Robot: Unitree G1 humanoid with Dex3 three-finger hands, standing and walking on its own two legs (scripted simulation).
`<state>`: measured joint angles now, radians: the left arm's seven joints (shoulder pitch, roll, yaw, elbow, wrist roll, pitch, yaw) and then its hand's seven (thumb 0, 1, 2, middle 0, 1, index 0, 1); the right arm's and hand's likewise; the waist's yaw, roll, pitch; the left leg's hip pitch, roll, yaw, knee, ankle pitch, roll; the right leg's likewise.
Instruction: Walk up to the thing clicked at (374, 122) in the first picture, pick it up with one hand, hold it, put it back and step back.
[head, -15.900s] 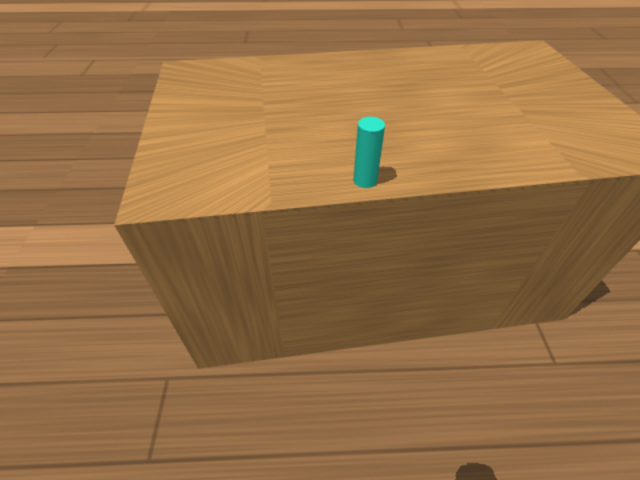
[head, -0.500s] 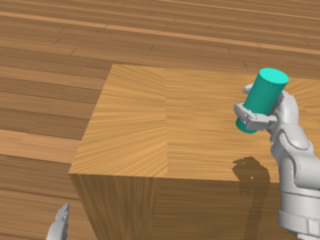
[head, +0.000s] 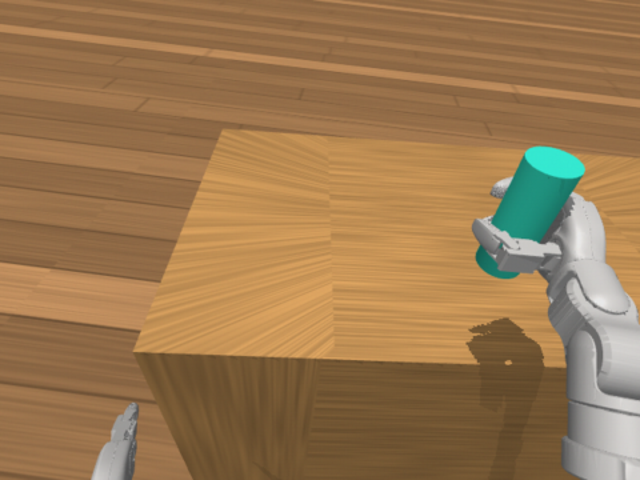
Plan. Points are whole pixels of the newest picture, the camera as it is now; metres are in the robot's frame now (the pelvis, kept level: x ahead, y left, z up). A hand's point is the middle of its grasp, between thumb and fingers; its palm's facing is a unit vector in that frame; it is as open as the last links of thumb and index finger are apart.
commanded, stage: hold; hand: right
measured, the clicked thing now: (522, 218) +0.33 -0.19 +0.23
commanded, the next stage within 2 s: crouch in 1.76 s
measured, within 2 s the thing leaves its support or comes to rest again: neither
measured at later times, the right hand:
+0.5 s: hand (516, 226) +0.33 -0.18 +0.23, palm faces +0.17 +0.99 -0.01, open 7.5 cm
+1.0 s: hand (508, 227) +0.33 -0.17 +0.22, palm faces +0.16 +0.99 -0.02, open 7.5 cm
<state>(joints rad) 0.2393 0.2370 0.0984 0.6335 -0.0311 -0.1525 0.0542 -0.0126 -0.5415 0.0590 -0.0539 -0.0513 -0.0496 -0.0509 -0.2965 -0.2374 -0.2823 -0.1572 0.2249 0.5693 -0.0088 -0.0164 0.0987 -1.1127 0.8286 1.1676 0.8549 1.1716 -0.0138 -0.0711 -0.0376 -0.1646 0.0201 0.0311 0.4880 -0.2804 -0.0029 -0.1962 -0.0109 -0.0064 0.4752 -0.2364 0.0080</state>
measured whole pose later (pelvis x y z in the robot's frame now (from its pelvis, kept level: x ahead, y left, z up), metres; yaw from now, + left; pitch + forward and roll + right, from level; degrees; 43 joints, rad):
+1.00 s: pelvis +0.00 +0.00 +0.00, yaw +0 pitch -3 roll +0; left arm 0.22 0.24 0.09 0.67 -0.03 -0.17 0.06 -0.01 -0.54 0.06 -0.06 -0.05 -0.05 -0.05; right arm -0.30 -0.23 -0.27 -0.19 0.22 0.60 -0.01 -0.02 0.10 -1.12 0.83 1.17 0.85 1.18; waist -0.01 -0.07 -0.04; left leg -0.16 0.02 0.03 0.49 -0.28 -0.01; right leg -0.19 -0.01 -0.01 0.48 -0.24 0.01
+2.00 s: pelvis +0.00 +0.00 +0.00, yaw +0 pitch -3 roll +0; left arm 0.22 0.24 0.09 0.66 -0.03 -0.18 0.06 -0.01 -0.54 0.06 -0.06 -0.05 -0.05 -0.05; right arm -0.31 -0.24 -0.27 -0.16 0.22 0.57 0.00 -0.02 0.11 -1.14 0.83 1.18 0.85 1.19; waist -0.01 -0.07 -0.04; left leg -0.15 0.02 0.04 0.49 -0.28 0.00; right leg -0.19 -0.01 0.00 0.48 -0.23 0.01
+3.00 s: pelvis +0.00 -0.01 -0.01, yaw +2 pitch +4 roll +0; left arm 0.23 0.22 0.06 0.60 -0.02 -0.14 0.07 -0.01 -0.53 0.06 -0.06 -0.05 -0.06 -0.05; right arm -0.47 -0.31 -0.32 0.68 0.18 -0.10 0.06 -0.02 0.13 -1.17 0.84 1.18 0.87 1.18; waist 0.05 -0.01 -0.06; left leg -0.33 0.01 0.00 0.54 -0.28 -0.01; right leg -0.36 -0.03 -0.04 0.55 -0.26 0.00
